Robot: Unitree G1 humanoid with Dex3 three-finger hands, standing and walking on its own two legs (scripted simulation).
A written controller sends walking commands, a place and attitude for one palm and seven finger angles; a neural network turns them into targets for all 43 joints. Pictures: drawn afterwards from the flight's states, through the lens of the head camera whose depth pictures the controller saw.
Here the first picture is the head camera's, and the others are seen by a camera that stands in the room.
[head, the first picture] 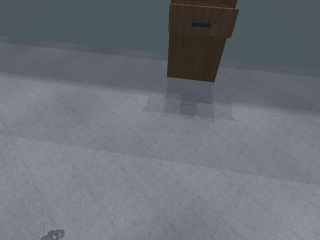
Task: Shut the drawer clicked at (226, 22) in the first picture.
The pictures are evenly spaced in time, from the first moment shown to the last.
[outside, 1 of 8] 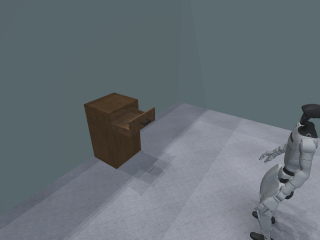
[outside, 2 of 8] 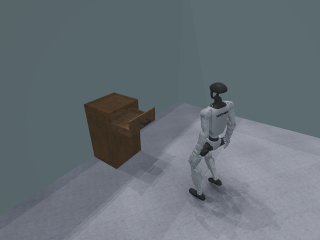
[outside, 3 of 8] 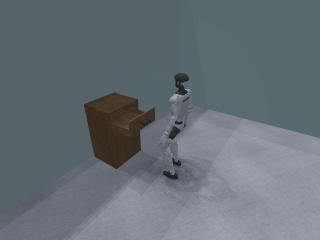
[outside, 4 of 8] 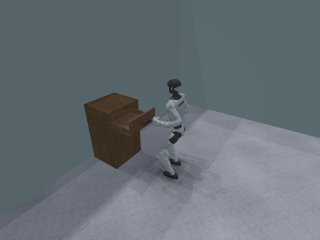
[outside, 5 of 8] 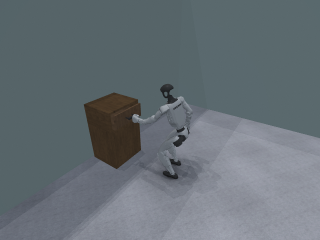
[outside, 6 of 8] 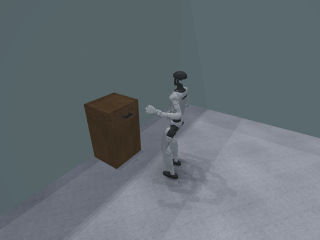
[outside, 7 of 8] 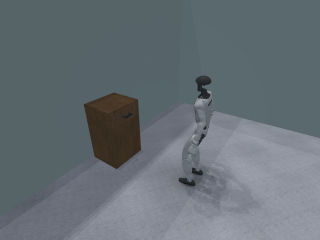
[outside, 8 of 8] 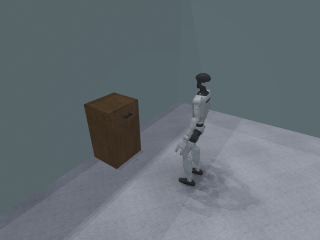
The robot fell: no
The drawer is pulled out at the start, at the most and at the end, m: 0.29 0.29 0.00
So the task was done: yes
